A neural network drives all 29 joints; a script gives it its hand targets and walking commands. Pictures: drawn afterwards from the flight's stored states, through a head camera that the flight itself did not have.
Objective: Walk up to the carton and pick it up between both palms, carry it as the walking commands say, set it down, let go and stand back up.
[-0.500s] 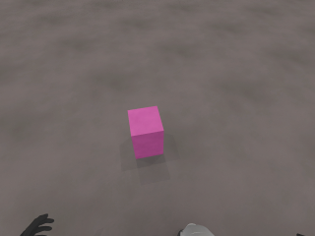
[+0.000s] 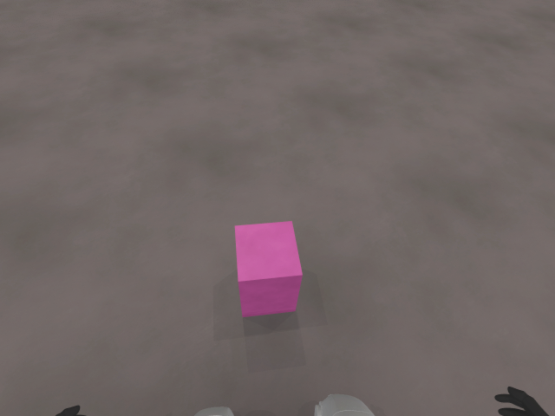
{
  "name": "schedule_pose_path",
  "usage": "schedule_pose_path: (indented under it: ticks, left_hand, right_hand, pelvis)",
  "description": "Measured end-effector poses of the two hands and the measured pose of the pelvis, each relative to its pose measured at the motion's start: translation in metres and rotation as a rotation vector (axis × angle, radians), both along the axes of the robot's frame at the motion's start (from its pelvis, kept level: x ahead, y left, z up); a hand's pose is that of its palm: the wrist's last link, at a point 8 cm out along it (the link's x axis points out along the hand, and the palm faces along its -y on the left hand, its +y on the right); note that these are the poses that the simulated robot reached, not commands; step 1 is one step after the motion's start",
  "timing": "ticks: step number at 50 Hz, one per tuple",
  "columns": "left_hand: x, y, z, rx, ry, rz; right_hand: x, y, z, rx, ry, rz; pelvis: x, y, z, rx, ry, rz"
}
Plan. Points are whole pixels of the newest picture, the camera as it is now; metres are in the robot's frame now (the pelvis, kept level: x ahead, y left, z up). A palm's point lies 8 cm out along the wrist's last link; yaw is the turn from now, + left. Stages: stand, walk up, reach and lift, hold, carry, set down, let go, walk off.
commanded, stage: walk up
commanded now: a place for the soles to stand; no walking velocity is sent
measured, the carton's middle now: (266, 270) +0.64 +0.04 -0.61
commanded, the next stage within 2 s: none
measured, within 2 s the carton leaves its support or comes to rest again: neither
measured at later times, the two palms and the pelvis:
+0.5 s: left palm (81, 358) +0.20 +0.32 -0.09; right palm (497, 372) +0.20 -0.34 -0.10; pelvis +0.11 -0.01 -0.01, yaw +0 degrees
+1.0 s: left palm (95, 324) +0.25 +0.31 -0.08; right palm (487, 335) +0.25 -0.33 -0.08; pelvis +0.13 -0.01 +0.02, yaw -1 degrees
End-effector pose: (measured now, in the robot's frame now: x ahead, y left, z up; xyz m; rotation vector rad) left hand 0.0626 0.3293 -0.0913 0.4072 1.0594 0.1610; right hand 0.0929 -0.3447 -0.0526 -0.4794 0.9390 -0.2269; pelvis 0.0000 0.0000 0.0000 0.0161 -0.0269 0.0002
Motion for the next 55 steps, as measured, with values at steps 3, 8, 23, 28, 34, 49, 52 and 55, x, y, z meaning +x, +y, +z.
schedule_pose_path:
  ticks: [3,8,23,28,34,49,52,55]
  left_hand:
    - [0.038,-0.01,0.006,-0.011,-0.022,-0.037]
    - [0.096,-0.02,0.015,0.042,-0.082,-0.068]
    - [0.134,-0.003,0.008,0.082,-0.037,0.036]
    - [0.142,-0.019,-0.006,0.023,0.004,0.046]
    - [0.159,-0.025,-0.007,-0.003,0.018,0.053]
    - [0.185,-0.019,0.013,0.017,0.038,0.053]
    - [0.189,-0.018,0.015,0.015,0.024,0.049]
    - [0.195,-0.013,0.018,0.021,-0.008,0.048]
  right_hand:
    - [-0.003,-0.011,0.001,-0.004,0.028,-0.035]
    - [0.004,-0.03,-0.02,0.018,0.082,-0.077]
    - [0.095,0.002,-0.055,0.067,0.134,-0.033]
    - [0.129,0.008,-0.044,0.077,0.112,-0.032]
    - [0.165,0.012,-0.03,0.081,0.071,-0.034]
    - [0.161,0.014,-0.026,0.112,0.128,-0.097]
    - [0.15,0.012,-0.028,0.113,0.144,-0.101]
    - [0.138,0.003,-0.028,0.093,0.157,-0.099]
  pelvis:
    - [0.018,-0.004,0.003,-0.003,0.002,-0.005]
    - [0.05,-0.021,-0.005,-0.005,0.002,-0.006]
    - [0.105,-0.014,-0.012,-0.01,-0.001,0.004]
    - [0.119,-0.014,-0.005,-0.019,-0.003,0.003]
    - [0.128,-0.013,0.003,-0.016,-0.004,-0.005]
    - [0.135,-0.011,0.02,-0.015,-0.013,-0.02]
    - [0.136,-0.011,0.019,-0.015,-0.014,-0.012]
    - [0.141,-0.014,0.016,-0.007,-0.007,-0.002]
